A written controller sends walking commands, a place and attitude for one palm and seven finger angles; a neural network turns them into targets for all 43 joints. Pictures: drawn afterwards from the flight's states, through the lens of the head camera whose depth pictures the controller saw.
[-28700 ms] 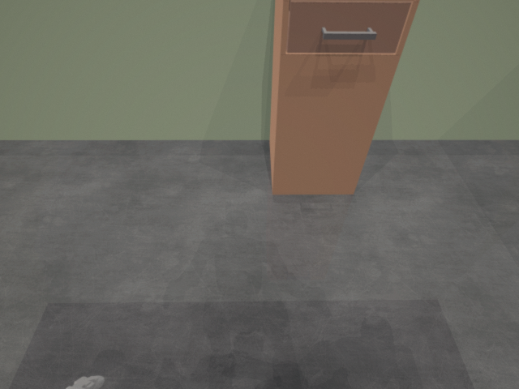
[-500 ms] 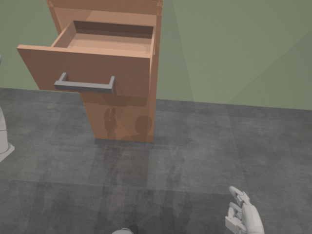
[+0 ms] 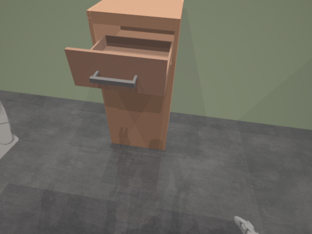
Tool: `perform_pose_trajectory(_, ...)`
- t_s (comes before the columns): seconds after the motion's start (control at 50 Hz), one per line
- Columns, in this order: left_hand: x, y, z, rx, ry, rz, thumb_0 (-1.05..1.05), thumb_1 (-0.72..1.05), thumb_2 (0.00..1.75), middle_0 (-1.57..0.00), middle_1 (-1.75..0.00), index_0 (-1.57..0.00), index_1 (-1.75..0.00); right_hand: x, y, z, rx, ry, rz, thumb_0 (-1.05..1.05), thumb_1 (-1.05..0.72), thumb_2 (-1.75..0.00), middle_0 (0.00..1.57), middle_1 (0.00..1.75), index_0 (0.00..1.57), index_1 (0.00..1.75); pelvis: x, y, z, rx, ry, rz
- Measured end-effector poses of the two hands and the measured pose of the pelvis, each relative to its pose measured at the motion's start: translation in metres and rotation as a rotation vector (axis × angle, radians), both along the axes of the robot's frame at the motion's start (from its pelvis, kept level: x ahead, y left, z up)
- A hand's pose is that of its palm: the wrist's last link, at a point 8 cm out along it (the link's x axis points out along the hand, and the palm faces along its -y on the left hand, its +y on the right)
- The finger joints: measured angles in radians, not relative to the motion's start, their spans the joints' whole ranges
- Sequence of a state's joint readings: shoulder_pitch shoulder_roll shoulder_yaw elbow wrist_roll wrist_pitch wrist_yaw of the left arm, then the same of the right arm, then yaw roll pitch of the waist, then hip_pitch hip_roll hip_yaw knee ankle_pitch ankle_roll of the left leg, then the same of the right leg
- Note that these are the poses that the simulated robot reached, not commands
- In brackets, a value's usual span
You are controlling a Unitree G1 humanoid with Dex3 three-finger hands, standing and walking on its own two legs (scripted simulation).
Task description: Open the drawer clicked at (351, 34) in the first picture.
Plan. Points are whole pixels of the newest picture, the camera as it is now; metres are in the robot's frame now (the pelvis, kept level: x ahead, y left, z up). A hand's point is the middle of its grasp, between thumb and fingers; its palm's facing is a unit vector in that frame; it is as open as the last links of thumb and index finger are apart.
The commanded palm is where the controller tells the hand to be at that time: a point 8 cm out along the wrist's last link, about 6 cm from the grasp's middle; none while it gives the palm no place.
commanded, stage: stop stepping back and stand still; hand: left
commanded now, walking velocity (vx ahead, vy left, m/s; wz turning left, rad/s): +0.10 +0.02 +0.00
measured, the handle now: (114, 78) +0.63 +0.19 +0.08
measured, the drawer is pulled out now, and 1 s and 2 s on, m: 0.29 0.29 0.29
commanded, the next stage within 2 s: let the arm hang, fingers relaxed in 0.60 s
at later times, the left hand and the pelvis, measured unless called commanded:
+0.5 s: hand out of the picture +0.20 +0.26 +0.26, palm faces +0.50 -0.72 -0.47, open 7.4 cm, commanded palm +0.14 +0.30 +0.27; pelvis +0.01 +0.02 +0.01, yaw +1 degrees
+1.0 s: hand out of the picture +0.04 +0.19 -0.16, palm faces -0.03 -0.98 -0.20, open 7.3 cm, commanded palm none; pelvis +0.00 +0.02 +0.01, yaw +2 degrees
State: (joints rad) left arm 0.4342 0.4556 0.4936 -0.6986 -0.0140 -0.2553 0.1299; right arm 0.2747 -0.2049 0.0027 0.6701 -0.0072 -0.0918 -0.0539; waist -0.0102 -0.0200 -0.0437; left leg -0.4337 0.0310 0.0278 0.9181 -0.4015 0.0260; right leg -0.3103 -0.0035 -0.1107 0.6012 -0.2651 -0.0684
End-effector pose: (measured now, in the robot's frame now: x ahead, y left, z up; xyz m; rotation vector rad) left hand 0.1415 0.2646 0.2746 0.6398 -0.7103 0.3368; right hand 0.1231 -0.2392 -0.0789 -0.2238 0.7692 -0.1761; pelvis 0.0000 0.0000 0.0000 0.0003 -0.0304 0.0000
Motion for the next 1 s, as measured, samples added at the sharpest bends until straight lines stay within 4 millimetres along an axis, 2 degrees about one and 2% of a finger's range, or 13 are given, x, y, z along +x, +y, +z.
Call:
perform_pose_trajectory(0.08, -0.007, 0.014, 0.007, -0.026, -0.062, 0.030, 0.01, 0.89, 0.90, -0.21, -0.30, -0.22, -0.30, 0.008, 0.007, 0.006, -0.030, -0.025, 0.022, 0.01, -0.90, -0.90, 0.21, 0.30, 0.20, 0.30, -0.001, 0.007, 0.000, -0.009, 0.009, 0.010)
perform_pose_trajectory(0.16, -0.002, 0.023, 0.006, -0.040, -0.071, 0.059, 0.01, 0.89, 0.90, -0.21, -0.30, -0.21, -0.30, 0.018, 0.016, 0.007, -0.003, -0.075, 0.021, 0.01, -0.91, -0.90, 0.21, 0.30, 0.20, 0.30, -0.005, 0.010, -0.002, 0.000, -0.005, 0.019)
perform_pose_trajectory(0.34, 0.008, 0.015, -0.008, -0.042, 0.067, 0.046, 0.01, 0.89, 0.90, -0.21, -0.30, -0.21, -0.30, 0.033, 0.026, 0.005, 0.046, -0.051, 0.064, 0.01, -0.90, -0.90, 0.21, 0.30, 0.20, 0.30, 0.005, 0.008, 0.002, -0.014, 0.002, 0.030)
perform_pose_trajectory(0.56, 0.020, 0.035, 0.001, 0.004, 0.081, 0.071, 0.01, 0.89, 0.90, -0.21, -0.30, -0.22, -0.30, 0.049, 0.032, 0.017, 0.016, -0.051, 0.058, 0.01, -0.91, -0.90, 0.21, 0.30, 0.20, 0.30, 0.013, 0.020, 0.011, -0.009, 0.017, 0.017)
perform_pose_trajectory(0.7, 0.029, 0.029, -0.008, -0.024, 0.142, 0.025, 0.02, 0.89, 0.90, -0.21, -0.30, -0.21, -0.30, 0.056, 0.035, 0.025, 0.020, -0.082, 0.053, 0.01, -0.91, -0.90, 0.21, 0.30, 0.20, 0.30, 0.014, 0.024, 0.013, -0.015, 0.032, 0.011)
perform_pose_trajectory(0.72, 0.033, 0.029, -0.017, -0.030, 0.165, 0.005, 0.01, 0.89, 0.90, -0.21, -0.30, -0.21, -0.30, 0.057, 0.035, 0.023, 0.032, -0.093, 0.059, 0.01, -0.91, -0.90, 0.21, 0.30, 0.20, 0.30, 0.013, 0.025, 0.012, -0.016, 0.039, 0.018)
perform_pose_trajectory(0.76, 0.053, 0.038, -0.064, -0.091, 0.364, 0.019, 0.01, 0.89, 0.90, -0.20, -0.30, -0.21, -0.30, 0.057, 0.031, 0.009, 0.044, -0.066, 0.092, 0.01, -0.90, -0.90, 0.21, 0.30, 0.20, 0.30, 0.010, 0.028, 0.009, -0.007, 0.050, 0.033)
perform_pose_trajectory(0.8, 0.068, 0.050, -0.137, -0.208, 0.662, 0.089, 0.00, 0.90, 0.90, -0.20, -0.30, -0.20, -0.30, 0.053, 0.024, -0.009, 0.051, -0.003, 0.099, 0.00, -0.90, -0.90, 0.21, 0.30, 0.20, 0.30, 0.007, 0.029, 0.004, 0.010, 0.054, 0.046)
perform_pose_trajectory(0.84, 0.060, 0.052, -0.217, -0.329, 0.978, 0.173, 0.00, 0.90, 0.90, -0.19, -0.30, -0.20, -0.30, 0.044, 0.017, -0.024, 0.056, 0.056, 0.089, 0.00, -0.90, -0.90, 0.21, 0.30, 0.20, 0.30, 0.004, 0.027, 0.000, 0.021, 0.046, 0.047)
perform_pose_trajectory(0.88, 0.030, 0.040, -0.288, -0.425, 1.279, 0.230, 0.01, 0.91, 0.90, -0.19, -0.30, -0.20, -0.30, 0.027, 0.011, -0.033, 0.061, 0.118, 0.063, 0.00, -0.91, -0.90, 0.21, 0.30, 0.20, 0.30, 0.001, 0.024, 0.000, 0.018, 0.032, 0.041)
perform_pose_trajectory(0.92, -0.013, 0.019, -0.343, -0.504, 1.534, 0.253, 0.01, 0.91, 0.90, -0.19, -0.30, -0.20, -0.30, 0.005, 0.005, -0.039, 0.055, 0.194, 0.033, 0.00, -0.91, -0.90, 0.21, 0.30, 0.20, 0.30, -0.001, 0.020, 0.001, 0.015, 0.018, 0.040)
perform_pose_trajectory(0.96, -0.060, -0.006, -0.380, -0.584, 1.742, 0.262, 0.02, 0.91, 0.90, -0.19, -0.30, -0.20, -0.30, -0.024, 0.001, -0.042, 0.042, 0.290, 0.007, 0.00, -0.91, -0.90, 0.20, 0.30, 0.20, 0.30, -0.002, 0.018, 0.003, 0.011, 0.008, 0.039)
perform_pose_trajectory(1.0, -0.105, -0.024, -0.400, -0.665, 1.885, 0.302, 0.02, 0.94, 0.89, -0.20, -0.30, -0.20, -0.30, -0.055, -0.001, -0.045, 0.031, 0.401, -0.012, 0.00, -0.91, -0.90, 0.20, 0.30, 0.20, 0.30, -0.004, 0.015, 0.005, 0.006, 0.004, 0.038)
